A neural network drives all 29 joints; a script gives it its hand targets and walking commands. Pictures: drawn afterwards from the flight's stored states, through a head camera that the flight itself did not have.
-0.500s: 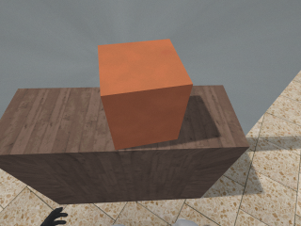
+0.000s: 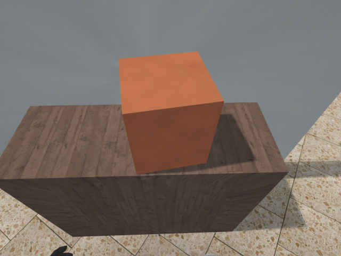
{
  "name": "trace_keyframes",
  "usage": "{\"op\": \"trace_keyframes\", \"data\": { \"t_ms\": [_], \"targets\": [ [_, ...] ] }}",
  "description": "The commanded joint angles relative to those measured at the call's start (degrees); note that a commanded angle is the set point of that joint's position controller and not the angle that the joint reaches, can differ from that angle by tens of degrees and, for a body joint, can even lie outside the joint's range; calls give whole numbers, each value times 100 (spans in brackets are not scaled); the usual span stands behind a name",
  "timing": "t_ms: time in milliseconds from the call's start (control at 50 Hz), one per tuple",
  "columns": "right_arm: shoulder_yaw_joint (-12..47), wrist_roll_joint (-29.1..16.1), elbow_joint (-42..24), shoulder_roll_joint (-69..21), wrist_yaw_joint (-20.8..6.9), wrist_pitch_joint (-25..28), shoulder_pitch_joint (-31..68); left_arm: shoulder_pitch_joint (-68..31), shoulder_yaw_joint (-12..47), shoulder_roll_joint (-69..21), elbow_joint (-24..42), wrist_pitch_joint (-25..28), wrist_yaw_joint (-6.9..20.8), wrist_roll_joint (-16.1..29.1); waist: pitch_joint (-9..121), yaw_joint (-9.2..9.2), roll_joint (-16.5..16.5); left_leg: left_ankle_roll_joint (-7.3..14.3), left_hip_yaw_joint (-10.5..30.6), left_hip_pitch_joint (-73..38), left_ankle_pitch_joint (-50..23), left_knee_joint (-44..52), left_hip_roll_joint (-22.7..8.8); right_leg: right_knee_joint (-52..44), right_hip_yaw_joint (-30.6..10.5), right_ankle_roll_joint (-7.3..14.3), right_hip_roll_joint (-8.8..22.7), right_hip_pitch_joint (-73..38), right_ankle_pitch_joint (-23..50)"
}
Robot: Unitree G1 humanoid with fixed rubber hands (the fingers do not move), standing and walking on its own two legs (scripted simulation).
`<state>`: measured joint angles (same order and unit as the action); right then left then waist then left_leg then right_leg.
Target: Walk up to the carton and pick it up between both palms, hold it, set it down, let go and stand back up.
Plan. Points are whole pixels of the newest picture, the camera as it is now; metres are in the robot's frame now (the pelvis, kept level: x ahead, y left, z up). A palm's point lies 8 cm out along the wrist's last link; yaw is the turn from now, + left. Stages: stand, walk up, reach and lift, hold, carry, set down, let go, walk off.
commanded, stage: walk up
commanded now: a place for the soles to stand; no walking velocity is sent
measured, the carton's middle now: (166, 115) +0.47 +0.03 +0.06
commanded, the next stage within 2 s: reach and lift in 1.74 s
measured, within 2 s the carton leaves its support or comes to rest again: neither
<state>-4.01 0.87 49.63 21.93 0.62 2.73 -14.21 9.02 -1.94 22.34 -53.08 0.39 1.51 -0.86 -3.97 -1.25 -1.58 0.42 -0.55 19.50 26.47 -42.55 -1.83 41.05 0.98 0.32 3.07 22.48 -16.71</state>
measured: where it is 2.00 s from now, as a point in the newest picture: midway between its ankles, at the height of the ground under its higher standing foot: outside the picture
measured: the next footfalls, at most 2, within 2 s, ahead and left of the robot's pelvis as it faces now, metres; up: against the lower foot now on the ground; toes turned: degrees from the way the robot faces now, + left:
left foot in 0.98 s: +0.13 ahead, +0.15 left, +0.00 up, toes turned +2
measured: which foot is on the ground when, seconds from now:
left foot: down 0.00-0.88, up 0.90-0.96, down 0.98-1.00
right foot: down 0.00-1.00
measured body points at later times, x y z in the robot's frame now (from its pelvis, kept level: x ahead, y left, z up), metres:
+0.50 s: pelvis +0.05 +0.03 +0.00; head +0.07 +0.05 +0.45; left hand +0.15 +0.34 -0.12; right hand +0.13 -0.29 -0.10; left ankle +0.07 +0.15 -0.72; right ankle +0.08 -0.13 -0.71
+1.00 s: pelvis +0.08 +0.01 +0.00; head +0.10 +0.02 +0.45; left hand +0.16 +0.33 -0.11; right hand +0.17 -0.30 -0.11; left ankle +0.08 +0.15 -0.71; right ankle +0.09 -0.12 -0.71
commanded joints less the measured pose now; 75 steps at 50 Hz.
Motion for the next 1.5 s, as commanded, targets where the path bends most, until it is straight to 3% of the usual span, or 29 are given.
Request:
{"op": "trace_keyframes", "data": {
  "t_ms": [0, 20, 40, 80, 180, 220, 240, 260, 360, 380, 420, 460, 540, 640, 680, 740, 760, 840, 880, 940, 980, 1020, 1040, 1140, 1200, 1220, 1340, 1380, 1480],
  "targets": [
    [-316, 177, 97, 1122, -44, 234, -954, -519, -289, 1099, 496, 135, 2, -54, 573, -191, -420, 301, 439, -1014, -124, 1735, -14, -483, -487, 568, 403, 250, -988],
    [-433, 196, 57, 1646, 0, 289, -1034, -438, -243, 739, 559, 93, 22, -36, 503, -271, 1171, 751, 2718, -1694, 612, 2436, -1147, 1044, 175, 231, -247, 1569, -1221],
    [-505, 138, -53, 2270, 17, 320, -1123, -611, -249, 966, 627, 87, -36, -81, 518, -388, 1362, 1353, 3582, -1498, 228, 2510, -1866, 1443, -16, 190, -189, 1801, -1879],
    [-443, 79, -6, 1906, 72, 327, -667, -545, -309, 1135, 642, 182, -76, -59, -52, -172, 856, 1625, 3013, -1395, -1626, 1937, -1867, 1362, -138, 215, 58, 2021, -1640],
    [-255, 60, -395, 1277, 28, 96, -57, 309, -293, 1013, 314, 418, -130, -79, 984, 303, 1006, 741, 915, -322, -3667, 311, -887, -1308, 126, 306, -165, -1206, 330],
    [-53, -164, -562, 804, 18, 180, 40, 652, -411, 1597, 267, 460, -172, -138, 1256, 537, -907, 110, 104, 1191, -1775, -1361, 241, -1577, -2111, 1229, 1420, -2531, 2166],
    [-153, -65, -561, 1135, 39, 64, 307, 565, -440, 1753, 286, 431, -162, -51, 748, 477, -589, 145, 159, 1486, 1091, -1424, 255, -1820, -2580, 1740, 2065, -1890, 1464],
    [-168, -149, -452, 1289, 35, 38, 31, 364, -480, 1954, 345, 389, -139, -30, 158, 359, -811, 87, 266, 1313, 1079, -1693, 197, -2040, -2630, 1734, 2123, -1290, 355],
    [-220, -2, 57, 983, -41, 160, -766, -287, -313, 1326, 513, 143, -86, -37, 281, -81, -873, 63, -398, -543, -701, 1214, 271, -1083, -635, 837, 845, -508, 557],
    [-319, 53, 38, 1126, 71, 195, -837, -314, -228, 1098, 585, 156, -92, 88, 522, -200, -722, 168, 259, -1057, -1336, 1800, 10, -181, -656, 555, 791, -341, 1635],
    [-342, 63, -105, 1862, 76, 242, -121, -308, -163, 945, 545, 49, -178, 204, 652, 33, 1528, 898, 2790, -1080, -2522, 2009, -1609, 561, -141, 35, -156, 633, -1342],
    [-251, -19, -187, 1643, 113, 267, 6, -256, -198, 1160, 399, 61, -179, 168, 510, 149, 799, 1402, 2791, -1209, -2735, 1461, -1560, 594, -297, 176, -104, 567, -1852],
    [-167, 8, -65, 1326, 61, 127, 405, 259, -224, 1058, 169, 201, -176, 5, 457, 329, 970, 711, 1194, 69, -3239, 932, -911, -819, 26, 229, -32, -1112, 402],
    [-162, -56, -188, 1086, -3, 78, 100, -145, -393, 1645, 303, 224, -105, -62, 595, 98, -610, 177, 133, 25, 161, 467, 125, -1595, -1390, 833, 1036, -779, -1268],
    [-229, 68, -4, 1261, 4, 149, -288, -355, -276, 1370, 461, 173, -75, 23, 383, -65, 181, 263, 602, -394, 53, 1404, -120, -1029, -856, 604, 710, -339, -831],
    [-265, 34, -77, 1637, 49, 245, -167, -394, -216, 1056, 411, 85, -99, 15, 187, -25, 1069, 1077, 3132, -973, -686, 2259, -1554, 626, -246, 189, -143, 910, -1614],
    [-320, 95, -23, 1671, 54, 233, -26, -347, -214, 1033, 385, 112, -116, 50, 255, 89, 1185, 1383, 2848, -1037, -1243, 1947, -1601, 608, -152, 180, -95, 863, -1800],
    [-160, -47, -315, 1142, 13, 145, 584, 317, -333, 1372, 154, 343, -179, -107, 692, 365, 473, 466, 766, 193, -2779, 406, -516, -1164, -548, 444, 340, -1304, 664],
    [-130, -79, -409, 869, 2, 53, 383, 361, -408, 1688, 166, 418, -153, -56, 495, 210, -496, 68, 1, 945, 279, -595, 251, -1720, -2177, 1256, 1619, -1693, 1484],
    [-131, -55, -328, 964, -23, 44, 391, 167, -371, 1775, 253, 336, -197, -48, 163, 199, -974, 56, 37, 800, 739, 254, 117, -1524, -1856, 1340, 1536, -1580, 1897],
    [-205, -17, -32, 1024, 14, 167, -373, -344, -228, 1378, 416, 246, -159, -6, 725, -201, -725, 192, 96, -841, -1121, 1536, 120, -685, -840, 651, 890, -988, 2137],
    [-295, 49, -97, 1663, 56, 253, -185, -335, -138, 885, 515, 197, -127, 67, 778, -37, 808, 746, 2181, -1536, -2398, 1741, -1162, 513, -11, 60, -55, 358, 421],
    [-264, -11, 28, 1712, 22, 259, -126, -344, -189, 1057, 364, 153, -175, 65, 473, -65, 628, 1184, 2514, -1089, -3024, 1643, -1600, 592, -77, 1, -108, 315, -1210],
    [-128, -86, -368, 1201, 0, 101, 567, 259, -267, 1455, 194, 380, -168, -5, 911, 234, 431, 258, 393, -48, -2421, 315, -161, -1070, -891, 580, 571, -1194, 1441],
    [-125, -100, -285, 1053, 1, 34, 448, 181, -389, 1788, 187, 330, -154, -22, 450, 167, -457, 100, -197, 341, -243, -208, 159, -1706, -1770, 1158, 1394, -1119, 137],
    [-108, -32, -151, 992, -11, 79, 205, -45, -330, 1666, 300, 311, -160, -85, 443, 124, -1039, 147, 8, 405, -70, 313, 98, -1447, -1502, 1072, 1259, -1277, 599],
    [-205, -5, -76, 1510, 26, 191, 175, -282, -299, 1167, 394, 186, -168, 37, 697, 96, 532, 905, 1874, -787, -2428, 1374, -1151, -54, 58, 141, -16, -429, 53],
    [-173, 22, -185, 1412, 16, 142, 522, 126, -247, 1014, 314, 265, -173, 32, 640, 286, 835, 835, 1305, -572, -2851, 993, -959, -683, -85, 242, -52, -669, 376],
    [-122, -39, -179, 1029, 44, 101, 147, 30, -371, 1715, 323, 298, -153, 17, 705, 81, -332, 160, 130, -108, -1195, 363, -11, -1069, -1207, 963, 1102, -1047, 747]
  ]
}}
